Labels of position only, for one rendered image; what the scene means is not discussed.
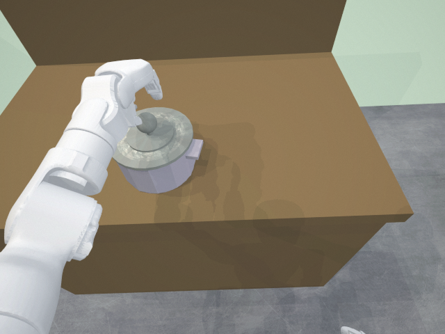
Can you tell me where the robot left upper arm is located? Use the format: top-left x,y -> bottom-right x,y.
0,181 -> 102,334

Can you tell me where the table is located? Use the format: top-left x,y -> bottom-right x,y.
0,0 -> 414,294

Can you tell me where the robot left forearm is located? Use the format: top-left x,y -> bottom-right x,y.
4,68 -> 135,244

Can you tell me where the pot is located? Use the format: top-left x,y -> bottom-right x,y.
117,139 -> 203,193

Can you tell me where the lid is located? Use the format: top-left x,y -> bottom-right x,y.
112,107 -> 193,170

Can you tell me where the robot left hand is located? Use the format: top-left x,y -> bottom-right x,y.
95,59 -> 163,127

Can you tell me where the knob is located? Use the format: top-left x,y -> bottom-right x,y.
137,112 -> 157,134

